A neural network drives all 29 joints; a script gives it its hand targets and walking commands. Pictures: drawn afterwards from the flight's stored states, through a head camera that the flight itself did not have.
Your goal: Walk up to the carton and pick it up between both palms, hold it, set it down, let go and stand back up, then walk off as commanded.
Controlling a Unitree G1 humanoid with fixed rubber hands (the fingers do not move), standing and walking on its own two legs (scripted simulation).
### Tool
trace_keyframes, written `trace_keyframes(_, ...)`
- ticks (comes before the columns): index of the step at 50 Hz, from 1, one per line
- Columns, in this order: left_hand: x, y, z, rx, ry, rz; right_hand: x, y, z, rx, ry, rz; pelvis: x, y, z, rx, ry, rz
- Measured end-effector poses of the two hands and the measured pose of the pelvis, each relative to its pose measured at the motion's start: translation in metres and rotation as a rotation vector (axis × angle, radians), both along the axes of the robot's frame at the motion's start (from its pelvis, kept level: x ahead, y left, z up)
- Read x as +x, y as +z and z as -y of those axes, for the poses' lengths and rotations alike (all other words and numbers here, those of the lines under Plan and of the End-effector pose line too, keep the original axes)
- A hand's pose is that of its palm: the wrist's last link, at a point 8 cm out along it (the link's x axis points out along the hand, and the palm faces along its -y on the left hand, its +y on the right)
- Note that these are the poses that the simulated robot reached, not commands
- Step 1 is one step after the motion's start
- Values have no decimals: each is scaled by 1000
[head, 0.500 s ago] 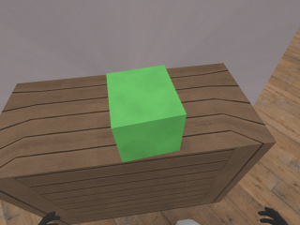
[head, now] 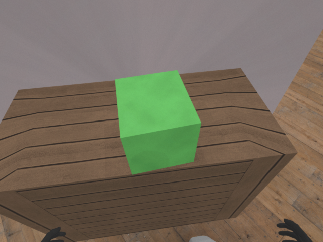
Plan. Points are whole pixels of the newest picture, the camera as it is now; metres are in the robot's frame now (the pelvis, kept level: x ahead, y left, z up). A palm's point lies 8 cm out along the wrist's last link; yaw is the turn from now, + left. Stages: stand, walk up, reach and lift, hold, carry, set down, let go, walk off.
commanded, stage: walk up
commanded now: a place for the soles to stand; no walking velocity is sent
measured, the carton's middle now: (155, 121) +0.42 +0.02 +0.04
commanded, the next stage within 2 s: reach and lift in 0.94 s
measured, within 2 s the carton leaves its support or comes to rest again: neither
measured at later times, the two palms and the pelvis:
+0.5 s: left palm out of the picture +0.14 +0.31 -0.08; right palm (301, 239) +0.13 -0.31 -0.07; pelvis +0.03 +0.00 +0.00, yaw +0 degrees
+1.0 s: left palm out of the picture +0.15 +0.31 -0.08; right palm (299, 236) +0.13 -0.32 -0.08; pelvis +0.03 +0.00 +0.00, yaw +0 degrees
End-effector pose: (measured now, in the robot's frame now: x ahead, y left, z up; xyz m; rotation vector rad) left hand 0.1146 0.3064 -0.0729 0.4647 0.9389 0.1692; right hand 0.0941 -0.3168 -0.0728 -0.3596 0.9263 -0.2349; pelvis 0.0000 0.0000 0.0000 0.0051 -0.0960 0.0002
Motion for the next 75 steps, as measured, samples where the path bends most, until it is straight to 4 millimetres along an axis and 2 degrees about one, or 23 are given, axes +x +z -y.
trace_keyframes(25,30,-3,-1,-4,-9,-27,31,-1,-2,5,6,-37,31,2,-2,-2,-1,-44)
trace_keyframes(47,33,-4,-1,-4,-8,-35,37,-1,-2,5,7,-35,34,2,-2,-3,-2,-49)
trace_keyframes(51,38,-8,-5,11,51,-134,38,-7,0,1,51,-5,33,2,-2,-2,-2,-48)
trace_keyframes(57,87,11,5,8,30,-55,47,-3,1,5,74,65,34,2,-2,-2,-2,-49)
trace_keyframes(60,103,21,10,2,5,9,49,-1,0,5,79,85,34,2,-2,-3,-2,-46)
trace_keyframes(68,100,28,14,-24,5,60,58,14,-7,9,97,164,30,7,-4,-6,-2,-22)
trace_keyframes(75,94,45,26,-57,-14,191,70,37,-21,29,138,287,20,13,-6,-10,-2,11)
